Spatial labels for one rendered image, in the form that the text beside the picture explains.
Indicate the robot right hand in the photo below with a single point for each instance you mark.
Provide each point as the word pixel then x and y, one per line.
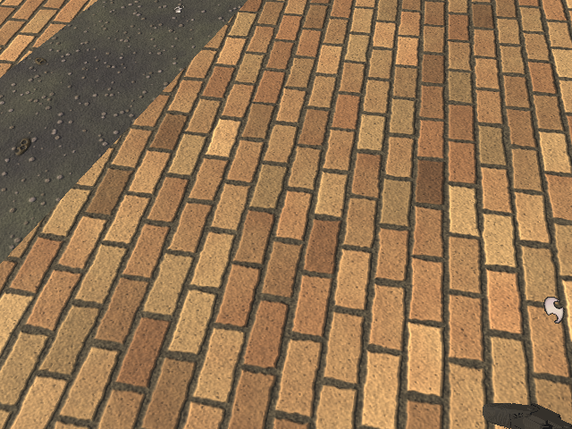
pixel 518 416

